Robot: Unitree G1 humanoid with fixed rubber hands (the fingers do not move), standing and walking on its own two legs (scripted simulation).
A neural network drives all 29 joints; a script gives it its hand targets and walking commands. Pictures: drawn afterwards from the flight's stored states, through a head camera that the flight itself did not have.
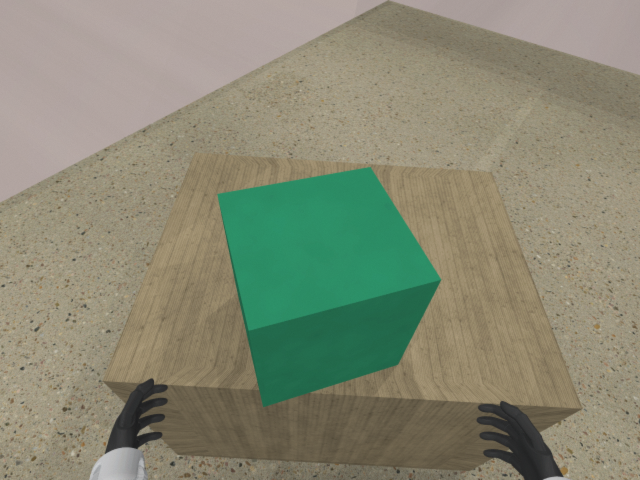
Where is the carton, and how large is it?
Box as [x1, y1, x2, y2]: [217, 167, 440, 406]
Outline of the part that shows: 370,167 217,194 237,292 263,406 397,364 440,281 440,278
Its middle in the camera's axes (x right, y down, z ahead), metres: -0.01 +0.08 +0.64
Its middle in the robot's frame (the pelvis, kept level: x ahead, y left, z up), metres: +0.41 +0.00 -0.07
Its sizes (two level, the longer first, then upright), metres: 0.248 0.232 0.271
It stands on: a pedestal, 0.56 m high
